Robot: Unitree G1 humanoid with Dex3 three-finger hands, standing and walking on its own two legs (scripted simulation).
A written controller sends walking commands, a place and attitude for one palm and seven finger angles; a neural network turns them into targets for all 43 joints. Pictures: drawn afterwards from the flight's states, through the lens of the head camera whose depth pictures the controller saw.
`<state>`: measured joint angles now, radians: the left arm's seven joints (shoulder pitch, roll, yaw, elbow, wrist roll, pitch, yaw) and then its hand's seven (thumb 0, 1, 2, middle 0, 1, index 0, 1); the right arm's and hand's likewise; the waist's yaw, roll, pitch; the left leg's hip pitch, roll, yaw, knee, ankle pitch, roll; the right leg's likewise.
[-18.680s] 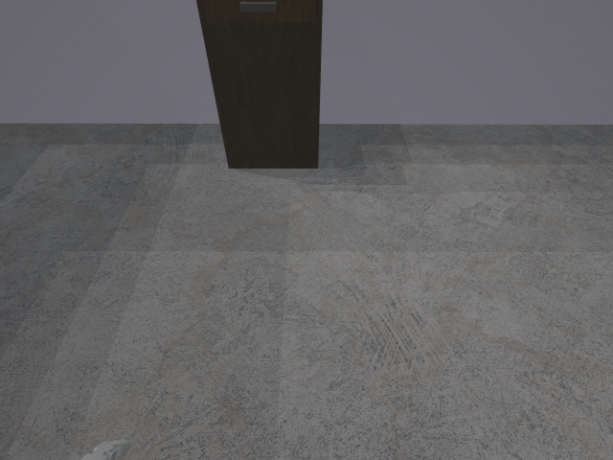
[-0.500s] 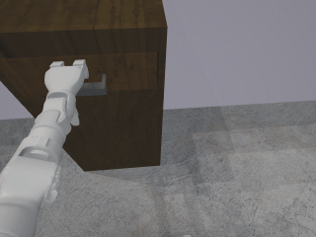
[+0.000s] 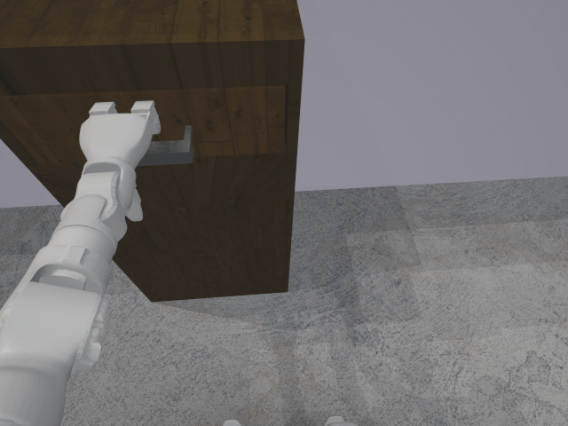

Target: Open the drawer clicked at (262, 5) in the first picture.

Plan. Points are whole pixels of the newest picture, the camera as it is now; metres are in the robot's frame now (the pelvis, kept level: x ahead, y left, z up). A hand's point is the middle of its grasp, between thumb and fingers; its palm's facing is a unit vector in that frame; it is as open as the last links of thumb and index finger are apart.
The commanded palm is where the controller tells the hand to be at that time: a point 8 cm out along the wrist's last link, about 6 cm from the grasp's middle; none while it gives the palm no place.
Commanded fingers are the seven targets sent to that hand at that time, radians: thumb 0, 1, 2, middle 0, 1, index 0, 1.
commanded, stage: lift the fingers back up to retry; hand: left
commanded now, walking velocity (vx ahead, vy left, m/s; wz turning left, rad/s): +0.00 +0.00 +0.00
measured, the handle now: (149, 143) +0.53 +0.21 +0.06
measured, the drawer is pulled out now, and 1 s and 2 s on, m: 0.00 0.00 0.00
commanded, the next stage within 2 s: re-aim the fingers above the handle in 0.76 s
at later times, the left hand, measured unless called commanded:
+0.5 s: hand (123, 144) +0.49 +0.22 +0.10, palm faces +0.02 -0.02 -1.00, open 13.6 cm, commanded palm +0.46 +0.22 +0.17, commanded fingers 0.00 -0.50 0.30 -0.30 -1.20 -0.30 -1.20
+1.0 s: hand (118, 145) +0.47 +0.22 +0.12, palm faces -0.01 -0.01 -1.00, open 13.9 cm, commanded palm +0.46 +0.22 +0.18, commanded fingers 0.00 -0.50 0.30 -0.30 -1.20 -0.30 -1.20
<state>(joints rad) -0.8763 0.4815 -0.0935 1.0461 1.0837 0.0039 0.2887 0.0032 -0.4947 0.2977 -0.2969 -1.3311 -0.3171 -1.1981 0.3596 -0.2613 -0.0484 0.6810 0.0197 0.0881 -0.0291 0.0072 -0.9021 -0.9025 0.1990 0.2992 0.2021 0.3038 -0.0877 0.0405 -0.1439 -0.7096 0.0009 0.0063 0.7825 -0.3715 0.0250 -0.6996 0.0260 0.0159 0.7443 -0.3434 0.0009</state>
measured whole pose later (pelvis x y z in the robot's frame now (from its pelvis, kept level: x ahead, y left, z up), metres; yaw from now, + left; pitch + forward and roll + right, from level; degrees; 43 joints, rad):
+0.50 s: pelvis +0.02 +0.00 +0.01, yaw +0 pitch +14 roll -1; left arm -0.77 0.48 -0.06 0.87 1.04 -0.02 0.18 0.00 -0.49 0.30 -0.35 -1.22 -0.36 -1.22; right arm 0.35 -0.25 -0.06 0.69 0.02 0.10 -0.03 0.01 -0.90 -0.90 0.20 0.30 0.20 0.30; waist -0.07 0.07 -0.13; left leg -0.56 0.00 0.01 0.68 -0.36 0.02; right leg -0.55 0.02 0.02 0.64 -0.34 0.00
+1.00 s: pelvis +0.02 -0.01 +0.02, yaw +1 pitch +11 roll +0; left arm -0.74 0.50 -0.09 0.79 1.02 -0.06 0.09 0.00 -0.49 0.30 -0.32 -1.20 -0.32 -1.20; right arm 0.26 -0.26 -0.05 0.65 0.03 0.12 -0.04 0.01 -0.90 -0.90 0.20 0.30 0.20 0.30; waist -0.03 0.05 -0.10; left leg -0.47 0.00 -0.01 0.63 -0.34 0.01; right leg -0.47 0.02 0.00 0.61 -0.33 -0.02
